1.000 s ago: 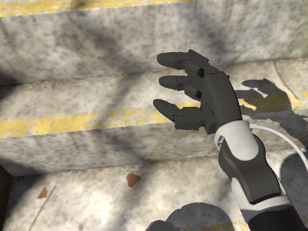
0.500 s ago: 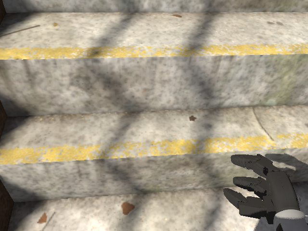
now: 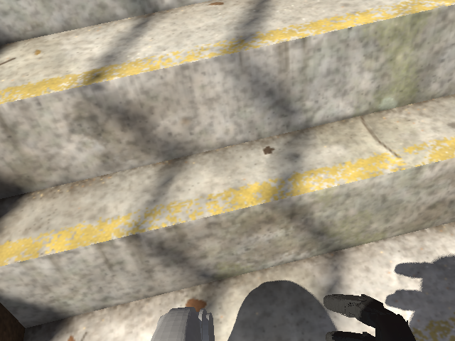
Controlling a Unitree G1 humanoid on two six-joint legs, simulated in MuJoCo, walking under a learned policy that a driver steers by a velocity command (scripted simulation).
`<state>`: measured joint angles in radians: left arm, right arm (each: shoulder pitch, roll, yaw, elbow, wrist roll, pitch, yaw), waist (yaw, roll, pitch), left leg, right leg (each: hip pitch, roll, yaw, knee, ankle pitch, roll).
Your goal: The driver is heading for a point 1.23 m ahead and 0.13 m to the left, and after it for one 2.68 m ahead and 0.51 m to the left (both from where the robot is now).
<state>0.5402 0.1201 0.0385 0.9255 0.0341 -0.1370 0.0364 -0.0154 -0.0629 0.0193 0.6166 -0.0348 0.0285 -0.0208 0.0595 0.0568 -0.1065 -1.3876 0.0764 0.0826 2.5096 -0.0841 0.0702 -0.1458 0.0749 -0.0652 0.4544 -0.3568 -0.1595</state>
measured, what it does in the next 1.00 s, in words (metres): climbs: left foot 0.23 m higher, then right foot 0.20 m higher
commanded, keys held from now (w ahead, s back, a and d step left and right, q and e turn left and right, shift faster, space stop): w+shift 0.92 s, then w+q+shift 0.08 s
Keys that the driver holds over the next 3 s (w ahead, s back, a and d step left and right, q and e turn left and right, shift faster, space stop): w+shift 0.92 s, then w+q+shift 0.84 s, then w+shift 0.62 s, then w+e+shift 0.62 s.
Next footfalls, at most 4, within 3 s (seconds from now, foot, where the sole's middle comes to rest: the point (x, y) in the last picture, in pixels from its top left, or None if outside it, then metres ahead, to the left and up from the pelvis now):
0.20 left None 0.17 0.13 -0.55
0.64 right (412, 325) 0.43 -0.25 -0.34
1.38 left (320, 170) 0.65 -0.10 -0.13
1.72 right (386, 1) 0.91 -0.25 0.09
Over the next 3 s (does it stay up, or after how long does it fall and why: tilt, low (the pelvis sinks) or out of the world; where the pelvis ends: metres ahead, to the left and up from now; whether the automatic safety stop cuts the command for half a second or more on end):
stays up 1.18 0.16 1.12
